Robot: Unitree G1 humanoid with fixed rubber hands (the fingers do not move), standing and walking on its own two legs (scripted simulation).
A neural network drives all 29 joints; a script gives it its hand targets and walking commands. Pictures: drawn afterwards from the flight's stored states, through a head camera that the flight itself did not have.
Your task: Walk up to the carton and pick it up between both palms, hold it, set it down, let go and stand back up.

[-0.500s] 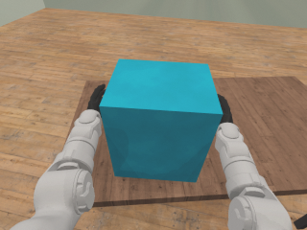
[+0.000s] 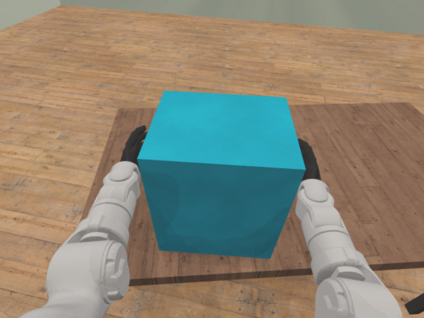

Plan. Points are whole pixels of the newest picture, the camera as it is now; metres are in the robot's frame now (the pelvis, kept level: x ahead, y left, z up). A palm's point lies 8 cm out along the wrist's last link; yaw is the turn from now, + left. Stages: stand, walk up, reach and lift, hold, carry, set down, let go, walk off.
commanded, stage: set down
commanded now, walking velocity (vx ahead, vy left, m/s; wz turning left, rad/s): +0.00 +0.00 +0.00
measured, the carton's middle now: (219, 178) +0.43 -0.04 +0.04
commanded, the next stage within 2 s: none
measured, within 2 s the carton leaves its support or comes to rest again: rests again in 0.54 s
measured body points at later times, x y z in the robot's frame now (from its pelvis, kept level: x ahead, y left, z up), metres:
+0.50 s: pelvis +0.00 +0.00 +0.00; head +0.02 +0.02 +0.45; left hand +0.45 +0.14 +0.08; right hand +0.38 -0.21 +0.07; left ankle -0.04 +0.09 -0.74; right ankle -0.01 -0.15 -0.74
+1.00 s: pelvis +0.01 +0.00 +0.00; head +0.04 +0.02 +0.45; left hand +0.45 +0.14 +0.07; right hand +0.38 -0.21 +0.06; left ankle -0.04 +0.09 -0.74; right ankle -0.01 -0.15 -0.74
